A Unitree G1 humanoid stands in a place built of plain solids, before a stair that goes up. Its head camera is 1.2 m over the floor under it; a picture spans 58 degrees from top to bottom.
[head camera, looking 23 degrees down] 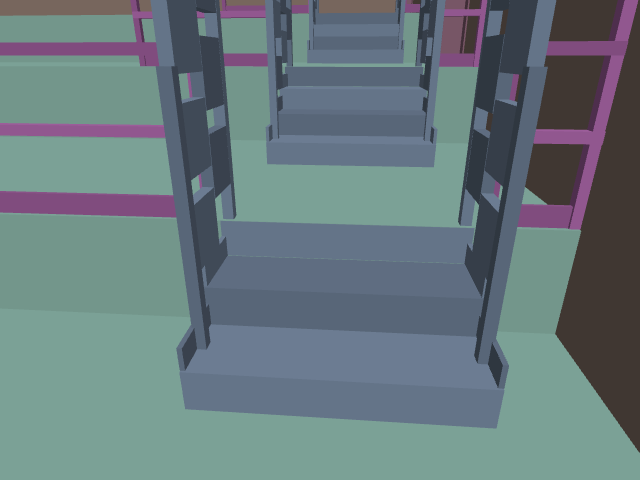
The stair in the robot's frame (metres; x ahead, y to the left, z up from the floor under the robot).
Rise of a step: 0.17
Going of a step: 0.30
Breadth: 1.12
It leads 5 degrees to the right of straight ahead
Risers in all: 3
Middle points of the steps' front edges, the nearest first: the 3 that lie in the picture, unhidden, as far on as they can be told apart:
1.18 -0.06 0.17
1.48 -0.08 0.35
1.78 -0.11 0.52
